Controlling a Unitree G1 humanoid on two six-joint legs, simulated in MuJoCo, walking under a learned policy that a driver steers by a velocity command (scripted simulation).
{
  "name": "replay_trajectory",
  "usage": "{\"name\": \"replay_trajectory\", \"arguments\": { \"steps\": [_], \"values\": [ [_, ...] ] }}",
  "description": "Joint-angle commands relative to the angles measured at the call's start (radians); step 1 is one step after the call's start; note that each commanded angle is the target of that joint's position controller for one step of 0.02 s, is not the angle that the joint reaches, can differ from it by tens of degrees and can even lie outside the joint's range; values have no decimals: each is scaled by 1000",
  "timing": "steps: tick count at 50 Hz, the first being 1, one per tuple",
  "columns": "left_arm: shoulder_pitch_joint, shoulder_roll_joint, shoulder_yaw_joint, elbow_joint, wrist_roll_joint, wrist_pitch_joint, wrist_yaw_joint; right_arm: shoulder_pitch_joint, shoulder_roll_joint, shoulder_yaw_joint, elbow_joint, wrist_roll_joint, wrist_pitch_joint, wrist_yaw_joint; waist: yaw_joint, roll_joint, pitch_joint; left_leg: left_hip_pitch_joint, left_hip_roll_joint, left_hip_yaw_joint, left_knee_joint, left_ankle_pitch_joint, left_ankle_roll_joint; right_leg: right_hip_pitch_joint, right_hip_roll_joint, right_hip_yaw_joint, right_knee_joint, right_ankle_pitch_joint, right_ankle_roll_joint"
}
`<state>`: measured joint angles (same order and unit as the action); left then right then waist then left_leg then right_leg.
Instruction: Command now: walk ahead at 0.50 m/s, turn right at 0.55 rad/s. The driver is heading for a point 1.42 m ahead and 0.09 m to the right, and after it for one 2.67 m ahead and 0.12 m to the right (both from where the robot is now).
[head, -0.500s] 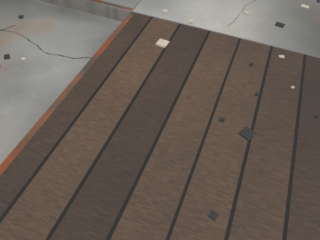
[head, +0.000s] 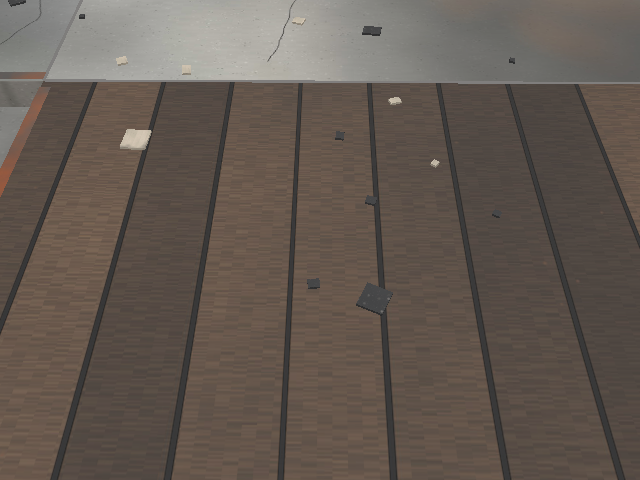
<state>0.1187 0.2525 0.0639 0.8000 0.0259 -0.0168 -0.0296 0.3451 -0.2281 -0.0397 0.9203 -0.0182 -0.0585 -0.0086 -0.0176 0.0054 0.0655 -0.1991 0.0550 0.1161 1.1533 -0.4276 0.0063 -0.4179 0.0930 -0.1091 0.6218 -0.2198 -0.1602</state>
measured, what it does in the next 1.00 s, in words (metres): walks ahead, turning right: left foot, then right foot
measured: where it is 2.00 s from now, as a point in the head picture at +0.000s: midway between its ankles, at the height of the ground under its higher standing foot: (392, 233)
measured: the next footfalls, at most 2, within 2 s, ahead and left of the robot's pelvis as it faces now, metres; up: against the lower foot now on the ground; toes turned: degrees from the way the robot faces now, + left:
left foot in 0.46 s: +0.45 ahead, +0.08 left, +0.00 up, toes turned -15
right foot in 0.98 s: +0.64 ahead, -0.19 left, +0.00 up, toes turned -21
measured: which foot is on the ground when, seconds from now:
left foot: up 0.00-0.44, down 0.46-1.00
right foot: down 0.00-0.46, up 0.48-0.96, down 0.98-1.00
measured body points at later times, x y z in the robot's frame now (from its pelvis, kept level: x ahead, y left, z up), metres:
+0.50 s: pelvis +0.29 +0.02 +0.00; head +0.32 +0.02 +0.45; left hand +0.33 +0.31 -0.13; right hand +0.43 -0.26 -0.08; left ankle +0.41 +0.09 -0.72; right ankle +0.08 -0.03 -0.69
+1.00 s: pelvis +0.53 -0.07 +0.01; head +0.56 -0.09 +0.46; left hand +0.81 +0.08 -0.08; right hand +0.40 -0.29 -0.14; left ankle +0.42 +0.09 -0.71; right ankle +0.61 -0.18 -0.72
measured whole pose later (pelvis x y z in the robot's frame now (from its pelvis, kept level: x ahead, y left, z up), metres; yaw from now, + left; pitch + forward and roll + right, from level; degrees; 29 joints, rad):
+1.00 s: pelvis +0.53 -0.07 +0.01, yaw -17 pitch +1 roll +2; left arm 0.03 0.23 0.01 0.75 0.05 -0.06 -0.02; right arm 0.46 -0.23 -0.03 0.97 -0.01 -0.07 0.01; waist -0.07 -0.01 0.04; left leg 0.03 -0.02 0.05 0.43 -0.43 0.02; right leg -0.43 0.00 -0.07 0.51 -0.11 -0.09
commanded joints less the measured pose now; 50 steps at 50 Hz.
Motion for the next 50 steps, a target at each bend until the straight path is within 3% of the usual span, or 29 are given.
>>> {"name": "replay_trajectory", "arguments": {
  "steps": [1, 3, 5, 7, 11, 16, 18, 20, 22, 23, 24, 25, 26, 27, 28, 30, 33, 38, 41, 46, 48, 49, 50],
  "values": [
    [194, 166, 52, 18, -18, 4, 25, -78, -128, -21, -141, 10, -49, 9, 55, 41, -70, -504, 40, -147, 160, 102, 6, 429, -361, 549, -373, 187, -192],
    [137, 124, 36, 9, -25, -14, 31, -46, -114, -18, -133, -24, -15, 9, -5, 28, -54, -383, 67, -154, 49, 114, -18, 294, -267, 415, -390, 319, -143],
    [159, 135, 35, 14, -30, -35, 26, -42, -102, -18, -141, -34, 17, 16, -16, 7, -67, -362, 63, -135, -10, 121, -41, 261, -230, 372, -398, 400, -141],
    [194, 161, 41, 19, -28, -42, 24, -99, -94, -15, -166, -32, 29, 21, -4, -11, -53, -397, 62, -120, -88, 183, -59, 246, -206, 358, -415, 387, -129],
    [278, 164, 42, 27, -28, -38, 25, -267, -99, -12, -226, -26, 30, 25, 58, -50, -25, -487, 48, -117, -277, 332, -74, 305, -185, 380, -414, 363, -86],
    [356, 175, 43, 31, -18, -33, 34, -412, -100, 1, -283, -17, 17, 34, 115, -67, -26, -501, -2, -120, -456, 395, -59, 421, -197, 426, -349, 444, -75],
    [363, 177, 41, 31, -12, -34, 41, -429, -105, 5, -296, -14, 7, 36, 117, -77, -25, -461, -17, -115, -525, 392, -37, 454, -217, 435, -324, 492, -63],
    [332, 182, 39, 27, -10, -40, 48, -366, -121, 1, -284, -13, -1, 34, 77, -89, -30, -319, -35, -117, -601, 362, -1, 433, -233, 439, -296, 549, -29],
    [298, 195, 38, 29, -9, -49, 44, -171, -159, -19, -220, -13, -13, 19, -13, -70, -108, -59, -89, -88, -666, 304, 43, 409, -198, 400, -110, 752, 9],
    [295, 180, 31, 29, -12, -55, 37, -35, -191, -31, -189, -21, -25, 7, -80, -30, -190, 141, -29, -136, -698, 304, 75, 328, -144, 355, 86, 663, 29],
    [342, 97, 9, -4, -30, -61, 31, 99, -274, -48, -188, -44, -29, -9, -100, 106, -338, 382, 224, -460, -723, 129, 144, 141, -61, 281, 391, 306, 60],
    [464, 80, 7, 5, -38, -56, 30, 87, -327, -67, -161, -38, -14, 1, -24, 307, -369, 458, 379, -881, -867, 126, 251, -89, 68, 224, 592, -315, 82],
    [395, 140, 13, 26, -3, -45, 36, -1, -224, -48, -177, -11, -5, 10, -4, 109, -213, 325, 335, -831, -888, -13, 235, -163, -12, 263, 649, -238, 70],
    [306, 137, 12, 13, 0, -44, 27, -72, -157, -33, -186, -3, -6, 15, -1, 25, -103, 193, 285, -664, -905, 13, 217, -158, -44, 255, 615, -154, 73],
    [264, 121, 7, 1, 0, -43, 20, -104, -128, -24, -182, -10, -9, 16, 12, 18, -65, 127, 233, -552, -928, 108, 192, -145, -73, 241, 568, -114, 75],
    [261, 105, 1, 1, 13, -27, 7, -82, -116, -17, -149, -5, -22, 14, 34, 85, -50, 62, 170, -410, -953, 289, 171, -100, -99, 221, 509, -95, 91],
    [232, 89, -6, -5, 18, -16, -2, -23, -130, -21, -109, 9, -46, 22, 42, 88, -57, 72, 159, -332, -981, 432, 192, -134, -112, 188, 466, -62, 111],
    [9, 56, -31, -72, 15, -19, -13, 42, -128, -21, -63, 12, -40, 24, 1, 75, -4, 94, 115, -225, -1039, 479, 190, -222, -170, 103, 227, 106, 151],
    [-88, 37, -45, -97, 7, -25, -15, 89, -146, -25, -37, 12, -39, 24, -27, 77, -2, 110, 109, -182, -1023, 554, 176, -159, -155, 63, 66, 173, 149],
    [-128, 67, -39, -114, 5, -33, -3, 120, -168, -30, -3, 3, -27, 14, -21, 80, 2, 214, 171, -193, -937, 696, 159, -82, -124, 48, -53, 96, 99],
    [10, 85, -25, -68, 13, -44, 8, 100, -177, -31, 4, 6, -20, 10, 49, 64, -64, 225, 151, -158, -755, 906, 134, 107, -73, 28, -139, 62, 63],
    [164, 116, -10, -13, 26, -55, 18, 102, -161, -25, 4, 8, -17, 10, 107, 27, -155, 151, 106, -119, -569, 879, 114, 320, -82, 48, -170, 73, 33],
    [348, 197, 12, 14, 46, -62, 31, 91, -119, -11, -37, 10, -19, 10, 174, -89, -288, -39, 52, -73, -269, 551, 92, 564, -320, 307, -191, -22, -24]
  ]
}}
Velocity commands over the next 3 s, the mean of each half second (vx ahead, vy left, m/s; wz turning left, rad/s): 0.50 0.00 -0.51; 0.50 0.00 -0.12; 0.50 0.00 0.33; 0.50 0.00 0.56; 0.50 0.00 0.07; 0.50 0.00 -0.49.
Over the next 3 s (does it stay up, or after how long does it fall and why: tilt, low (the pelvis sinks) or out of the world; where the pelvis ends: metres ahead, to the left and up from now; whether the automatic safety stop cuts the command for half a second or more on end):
stays up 1.54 -0.05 0.02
